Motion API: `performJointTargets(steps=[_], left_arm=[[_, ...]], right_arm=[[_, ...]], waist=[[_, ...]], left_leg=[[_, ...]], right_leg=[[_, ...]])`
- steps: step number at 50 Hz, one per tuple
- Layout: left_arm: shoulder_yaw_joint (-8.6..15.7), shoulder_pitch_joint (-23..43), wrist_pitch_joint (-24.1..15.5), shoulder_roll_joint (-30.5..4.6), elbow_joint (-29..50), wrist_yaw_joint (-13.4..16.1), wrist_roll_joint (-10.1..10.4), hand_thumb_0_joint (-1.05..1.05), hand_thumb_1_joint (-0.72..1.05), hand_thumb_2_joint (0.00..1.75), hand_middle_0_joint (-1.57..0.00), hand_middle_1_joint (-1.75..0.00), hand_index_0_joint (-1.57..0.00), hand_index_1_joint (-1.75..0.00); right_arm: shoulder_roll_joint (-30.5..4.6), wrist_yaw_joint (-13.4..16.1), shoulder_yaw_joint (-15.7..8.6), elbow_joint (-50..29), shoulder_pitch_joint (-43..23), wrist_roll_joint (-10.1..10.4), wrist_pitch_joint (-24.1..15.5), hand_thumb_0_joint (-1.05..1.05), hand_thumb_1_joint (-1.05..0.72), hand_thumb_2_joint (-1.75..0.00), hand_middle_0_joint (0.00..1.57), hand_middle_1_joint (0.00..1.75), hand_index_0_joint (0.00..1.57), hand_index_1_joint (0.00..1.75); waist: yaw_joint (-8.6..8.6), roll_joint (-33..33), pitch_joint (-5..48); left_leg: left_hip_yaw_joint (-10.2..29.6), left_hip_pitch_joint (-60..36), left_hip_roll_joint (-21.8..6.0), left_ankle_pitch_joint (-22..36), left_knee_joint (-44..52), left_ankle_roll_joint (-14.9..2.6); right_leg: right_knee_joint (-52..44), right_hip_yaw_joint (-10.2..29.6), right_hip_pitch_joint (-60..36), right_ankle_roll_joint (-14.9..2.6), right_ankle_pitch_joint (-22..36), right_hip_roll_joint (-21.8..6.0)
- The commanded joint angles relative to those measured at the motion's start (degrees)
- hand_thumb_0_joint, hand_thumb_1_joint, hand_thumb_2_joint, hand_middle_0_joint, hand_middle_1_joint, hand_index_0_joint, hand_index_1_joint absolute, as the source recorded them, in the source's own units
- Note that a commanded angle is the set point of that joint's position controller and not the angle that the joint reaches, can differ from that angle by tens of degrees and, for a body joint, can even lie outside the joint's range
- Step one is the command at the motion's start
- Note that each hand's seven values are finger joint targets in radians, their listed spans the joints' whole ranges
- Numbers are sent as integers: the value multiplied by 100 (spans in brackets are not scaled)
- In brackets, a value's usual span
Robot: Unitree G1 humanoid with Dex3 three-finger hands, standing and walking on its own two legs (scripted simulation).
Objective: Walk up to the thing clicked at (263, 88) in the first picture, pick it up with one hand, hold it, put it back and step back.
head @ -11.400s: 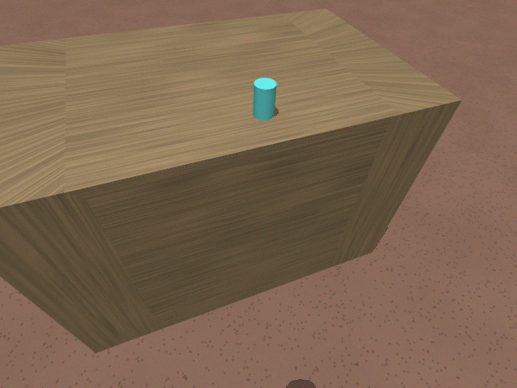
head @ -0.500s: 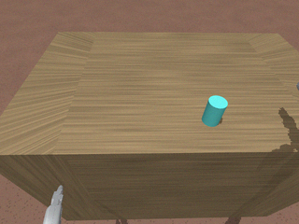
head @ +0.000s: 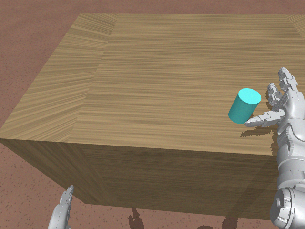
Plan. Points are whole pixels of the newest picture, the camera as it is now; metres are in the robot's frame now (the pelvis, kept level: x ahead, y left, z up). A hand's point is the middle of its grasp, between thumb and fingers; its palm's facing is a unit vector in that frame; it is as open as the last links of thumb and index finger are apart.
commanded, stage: close in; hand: right
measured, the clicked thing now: (243, 106) +0.43 -0.21 +0.09
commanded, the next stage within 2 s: rest palm in 0.30 s
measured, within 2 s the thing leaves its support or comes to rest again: leaves its support in 1.58 s
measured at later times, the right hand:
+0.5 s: hand (244, 103) +0.42 -0.20 +0.11, palm faces +0.13 +0.99 +0.03, open 17.4 cm
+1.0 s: hand (239, 103) +0.43 -0.19 +0.10, palm faces +0.16 +0.99 +0.02, open 15.0 cm
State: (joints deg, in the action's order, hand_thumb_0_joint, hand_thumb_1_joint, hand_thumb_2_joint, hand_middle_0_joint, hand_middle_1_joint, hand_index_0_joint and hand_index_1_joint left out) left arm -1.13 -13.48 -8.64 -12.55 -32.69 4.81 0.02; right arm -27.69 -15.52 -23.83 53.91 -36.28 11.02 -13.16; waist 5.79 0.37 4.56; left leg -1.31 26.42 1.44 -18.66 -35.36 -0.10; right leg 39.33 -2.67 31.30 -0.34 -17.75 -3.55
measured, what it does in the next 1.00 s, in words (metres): stands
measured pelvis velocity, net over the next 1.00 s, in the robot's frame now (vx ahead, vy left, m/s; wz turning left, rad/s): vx -0.02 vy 0.00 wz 0.00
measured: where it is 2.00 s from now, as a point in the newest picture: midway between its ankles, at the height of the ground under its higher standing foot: outside the picture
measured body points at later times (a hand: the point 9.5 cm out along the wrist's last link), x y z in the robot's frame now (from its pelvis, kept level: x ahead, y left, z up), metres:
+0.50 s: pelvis -0.02 +0.00 +0.00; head +0.02 -0.01 +0.45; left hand +0.13 +0.26 -0.07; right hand +0.41 -0.25 +0.11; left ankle -0.02 +0.12 -0.72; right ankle +0.01 -0.11 -0.72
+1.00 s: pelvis -0.02 +0.00 -0.01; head +0.03 -0.01 +0.44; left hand +0.13 +0.27 -0.06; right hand +0.42 -0.24 +0.10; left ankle -0.02 +0.12 -0.72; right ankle +0.01 -0.11 -0.72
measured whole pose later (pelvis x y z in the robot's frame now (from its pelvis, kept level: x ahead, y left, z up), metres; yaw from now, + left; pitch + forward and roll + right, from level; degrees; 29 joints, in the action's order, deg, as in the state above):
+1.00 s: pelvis -0.02 +0.00 -0.01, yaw +0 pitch +8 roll +1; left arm 2.6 -16.1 -6.0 -12.7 -24.5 2.9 0.5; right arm -20.2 -3.8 -18.1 51.6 -38.3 7.8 -12.3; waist 5.5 0.5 4.1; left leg -0.7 29.0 0.4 -19.8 -40.3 -0.1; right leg 40.7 -3.3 32.1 -0.5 -17.1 -2.6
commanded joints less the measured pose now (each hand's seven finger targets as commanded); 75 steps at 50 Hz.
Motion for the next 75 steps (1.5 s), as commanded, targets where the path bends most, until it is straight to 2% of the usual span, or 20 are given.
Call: performJointTargets(steps=[1,5,7,10,34,42,45,47,51,54,57,59,63,65,68,70,71,73,74,75], left_arm=[[680,453,-174,-1178,1209,55,79,0,-54,4,-6,-6,-7,-5],[475,-347,-73,-623,631,-64,151,0,-53,3,-6,-6,-7,-5],[936,277,-110,-1281,1497,-13,124,0,-52,3,-6,-6,-7,-5],[640,4,-67,-764,1260,-129,155,0,-52,3,-6,-6,-7,-5],[703,-135,-4,-726,1588,-192,107,0,-58,7,-5,-5,-4,-6],[1003,346,-58,-1170,1834,-72,90,0,-55,5,-5,-6,-5,-6],[694,-294,-13,-690,1268,-131,97,0,-54,5,-5,-6,-5,-5],[967,323,-94,-1162,2265,-68,116,0,-54,5,-5,-6,-6,-5],[755,-547,27,-722,1351,-193,102,0,-54,5,-5,-6,-5,-5],[922,189,-10,-1037,1926,-134,100,0,-54,5,-5,-5,-5,-5],[591,-63,14,-573,1507,-228,124,0,-54,5,-5,-6,-5,-5],[1102,415,-22,-1325,2175,-96,111,0,-54,5,-5,-5,-5,-5],[987,-448,116,-989,1336,-177,153,0,-54,5,-5,-5,-5,-5],[1021,527,30,-1252,2432,-130,134,0,-55,5,-5,-5,-5,-5],[438,-674,143,-261,1058,-268,155,0,-53,4,-5,-6,-6,-5],[1023,476,30,-1220,2244,-113,144,0,-53,4,-5,-5,-6,-5],[1030,-51,98,-1184,1712,-100,73,0,-52,3,-5,-5,-6,-4],[569,-520,135,-454,1147,-264,135,0,-54,5,-7,-7,-7,-6],[628,-386,100,-491,1105,-260,173,0,-54,5,-7,-7,-7,-6],[1053,236,28,-1156,1868,-155,167,0,-55,5,-7,-7,-7,-6]], right_arm=[[-1893,248,-322,-1718,-2566,-12,-372,0,50,-5,5,4,4,4],[-691,290,290,-1088,-1927,24,-172,0,49,-6,4,5,4,5],[-1371,445,-63,-1729,-2485,-66,-210,0,49,-6,4,4,4,4],[-692,486,237,-1610,-2402,-10,-181,0,49,-5,4,4,4,4],[-416,1202,349,-1629,-2293,-247,-231,0,57,-4,8,5,8,5],[-732,1221,326,-2095,-3092,-268,-330,0,43,-16,48,31,47,31],[43,1123,708,-938,-2487,-262,-236,0,39,-22,58,39,57,39],[-980,1189,134,-2054,-3195,-259,-415,0,37,-23,67,44,67,44],[-277,1075,450,-1001,-2264,-235,-259,0,31,-35,85,59,85,59],[-1079,1139,116,-1928,-3143,-308,-382,0,25,-39,90,64,90,64],[265,952,762,-814,-2096,-193,-212,0,16,-47,97,72,96,72],[-1242,1053,-15,-2213,-2989,-241,-416,0,7,-54,102,78,102,78],[-174,938,408,-635,-1624,-147,-145,0,-8,-68,115,92,114,92],[-1459,1090,-170,-2773,-3363,-222,-461,0,-18,-72,121,96,120,97],[604,865,882,-273,-1757,-168,-166,0,-33,-87,128,108,127,108],[-1608,1016,-247,-2641,-3264,-220,-526,0,-38,-94,129,113,128,113],[-1504,1017,-3,-2178,-3361,-353,-460,0,-37,-98,131,117,131,118],[416,786,848,-832,-2034,-170,-172,0,-45,-112,126,126,126,126],[394,744,800,-880,-2000,-84,-167,0,-47,-118,123,127,124,127],[-1023,878,99,-2367,-3025,-124,-367,0,-49,-116,125,126,125,126]], waist=[[-120,-655,2639],[-2,-411,1518],[-6,-247,2142],[-69,-179,1837],[-192,-198,1710],[-44,-328,2195],[100,-95,1421],[33,-66,2474],[-114,-347,1694],[-137,-501,2490],[-93,-88,1529],[-164,-261,2889],[-53,284,1559],[-173,-399,2977],[124,47,897],[-111,-340,2715],[21,-677,2691],[-10,-330,1315],[-7,-161,1385],[-66,-471,2533]], left_leg=[[79,-678,16,2260,277,-25],[56,-135,24,1880,312,-15],[65,-252,17,1906,274,-19],[61,-245,3,1941,264,0],[49,-84,31,1037,184,-54],[106,-63,-11,1228,89,-39],[82,258,-9,875,166,-15],[124,-123,-27,1235,116,10],[38,15,16,1369,68,-41],[127,-257,-24,1595,16,-34],[66,40,9,1300,67,-33],[122,-502,-28,1823,4,4],[75,-305,-9,2031,42,63],[136,-588,-37,2213,-18,17],[71,256,17,1544,101,10],[206,-400,-85,1843,37,28],[196,-206,-63,1864,17,2],[87,174,-17,1458,50,-21],[81,222,0,1386,67,-11],[131,-195,-52,1770,37,2]], right_leg=[[-269,190,-1851,-113,2212,216],[-377,155,-1534,-144,1756,218],[-378,184,-1804,-150,1794,198],[-337,166,-1690,-149,1818,227],[-444,152,-1303,-87,901,191],[-320,173,-1616,-100,1042,185],[-317,176,-1252,-139,633,205],[-263,194,-1597,-142,1005,198],[-281,177,-1424,-79,1302,222],[-226,143,-1630,-90,1441,232],[-262,177,-1149,-112,1162,209],[-182,154,-1711,-120,1656,215],[-204,143,-1204,-180,1693,258],[-160,134,-1945,-133,2097,228],[-221,136,-1123,-162,1382,230],[-154,114,-1692,-162,1622,237],[-138,87,-1954,-139,1704,245],[-252,131,-1282,-123,1274,248],[-242,143,-1324,-128,1267,219],[-158,127,-1791,-131,1659,220]])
